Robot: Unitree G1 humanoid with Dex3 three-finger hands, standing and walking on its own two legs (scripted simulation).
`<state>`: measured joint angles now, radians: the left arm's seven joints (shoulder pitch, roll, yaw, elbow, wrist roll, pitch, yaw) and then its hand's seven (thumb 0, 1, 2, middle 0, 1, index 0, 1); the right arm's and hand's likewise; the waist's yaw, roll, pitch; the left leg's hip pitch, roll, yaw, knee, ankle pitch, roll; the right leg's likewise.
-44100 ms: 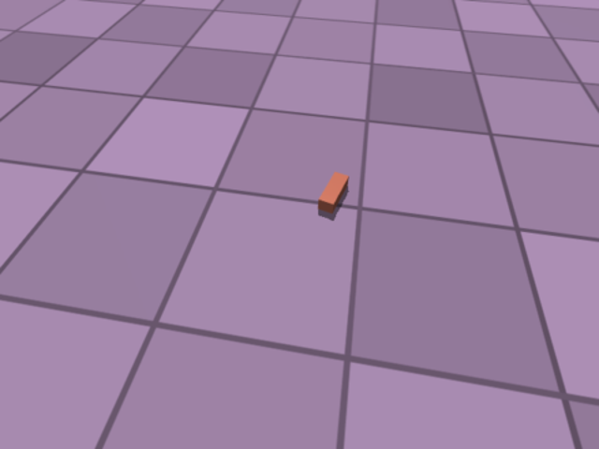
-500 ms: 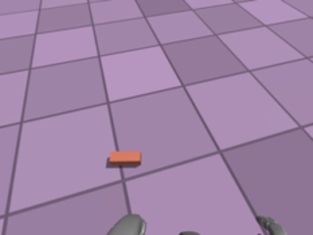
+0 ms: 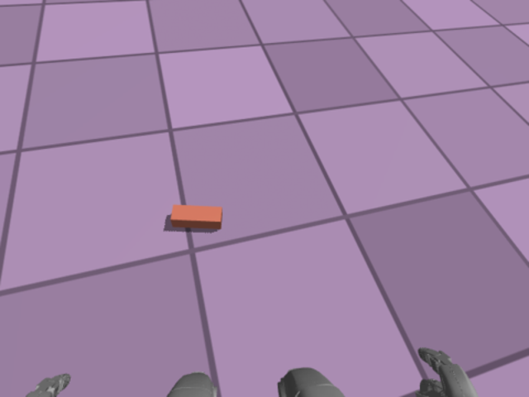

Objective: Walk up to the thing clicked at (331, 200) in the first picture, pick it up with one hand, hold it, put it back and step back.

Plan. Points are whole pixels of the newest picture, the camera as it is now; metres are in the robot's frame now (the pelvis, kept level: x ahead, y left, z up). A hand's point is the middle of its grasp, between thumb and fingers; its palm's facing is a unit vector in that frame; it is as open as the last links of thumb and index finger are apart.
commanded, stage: step back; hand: left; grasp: from above
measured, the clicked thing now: (197, 216) +0.79 +0.23 -0.73
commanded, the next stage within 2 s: stand in 1.68 s
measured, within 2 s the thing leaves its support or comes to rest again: neither
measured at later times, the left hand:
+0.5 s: hand out of the picture -0.06 +0.24 -0.15, palm faces +0.06 -0.91 -0.41, open 7.4 cm
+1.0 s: hand out of the picture -0.24 +0.20 -0.13, palm faces +0.06 -0.90 -0.43, open 7.4 cm
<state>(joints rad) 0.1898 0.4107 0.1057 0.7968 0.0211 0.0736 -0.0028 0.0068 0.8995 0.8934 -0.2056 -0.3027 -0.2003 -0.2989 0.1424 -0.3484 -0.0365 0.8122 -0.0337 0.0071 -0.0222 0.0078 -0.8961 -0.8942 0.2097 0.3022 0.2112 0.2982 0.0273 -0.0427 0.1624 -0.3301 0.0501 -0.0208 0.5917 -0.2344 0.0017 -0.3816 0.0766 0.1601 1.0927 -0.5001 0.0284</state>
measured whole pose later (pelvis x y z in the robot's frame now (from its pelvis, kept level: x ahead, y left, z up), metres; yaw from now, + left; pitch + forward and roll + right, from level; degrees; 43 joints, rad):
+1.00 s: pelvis -0.26 -0.08 +0.00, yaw +2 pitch -3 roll +0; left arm 0.28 0.35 0.06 0.97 0.04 -0.04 0.00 0.01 0.89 0.89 -0.21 -0.30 -0.21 -0.30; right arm 0.22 -0.41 -0.06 0.96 -0.04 0.04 0.02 0.01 -0.90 -0.89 0.20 0.30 0.20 0.30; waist 0.03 0.07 0.05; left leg -0.36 -0.01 -0.11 0.79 -0.41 -0.01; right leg -0.17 0.00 0.00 0.55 -0.35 -0.01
